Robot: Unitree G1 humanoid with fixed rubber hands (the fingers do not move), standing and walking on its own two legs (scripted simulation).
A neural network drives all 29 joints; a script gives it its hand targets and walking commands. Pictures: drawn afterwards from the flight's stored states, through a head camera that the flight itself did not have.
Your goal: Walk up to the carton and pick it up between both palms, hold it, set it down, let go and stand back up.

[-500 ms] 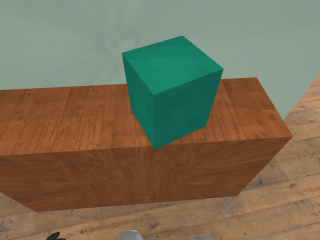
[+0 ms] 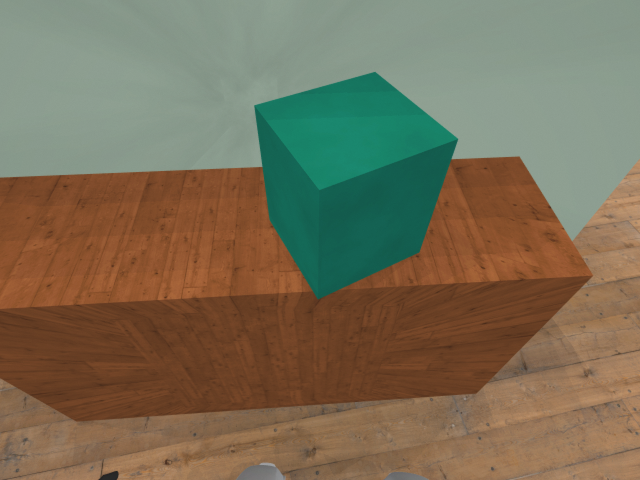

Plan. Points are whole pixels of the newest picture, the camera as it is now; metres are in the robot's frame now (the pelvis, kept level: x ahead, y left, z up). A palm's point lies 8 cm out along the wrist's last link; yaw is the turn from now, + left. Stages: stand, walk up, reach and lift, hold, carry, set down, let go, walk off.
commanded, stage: walk up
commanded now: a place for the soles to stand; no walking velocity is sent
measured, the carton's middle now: (346, 187) +0.54 -0.03 +0.03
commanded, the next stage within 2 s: none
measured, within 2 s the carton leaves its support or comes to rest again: neither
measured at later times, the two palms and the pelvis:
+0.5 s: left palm out of the picture +0.08 +0.30 -0.11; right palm out of the picture +0.05 -0.31 -0.11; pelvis -0.01 -0.01 +0.00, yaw +0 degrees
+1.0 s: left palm out of the picture +0.08 +0.31 -0.12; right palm out of the picture +0.06 -0.30 -0.10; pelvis +0.00 +0.01 +0.00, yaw +0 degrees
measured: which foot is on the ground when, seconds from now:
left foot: down 0.00-1.00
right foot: down 0.00-1.00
